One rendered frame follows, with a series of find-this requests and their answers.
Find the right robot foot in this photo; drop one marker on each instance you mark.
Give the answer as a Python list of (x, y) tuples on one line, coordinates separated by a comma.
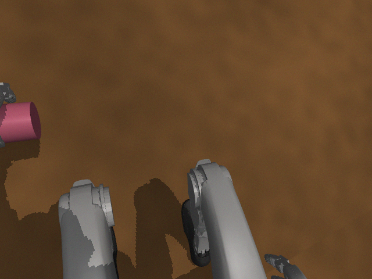
[(197, 258)]

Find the left robot hand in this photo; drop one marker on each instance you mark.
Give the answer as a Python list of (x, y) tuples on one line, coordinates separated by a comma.
[(7, 95)]

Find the right robot hand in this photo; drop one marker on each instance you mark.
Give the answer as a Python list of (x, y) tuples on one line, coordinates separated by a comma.
[(283, 266)]

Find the bottle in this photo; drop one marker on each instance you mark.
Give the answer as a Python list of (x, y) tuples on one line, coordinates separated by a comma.
[(19, 122)]

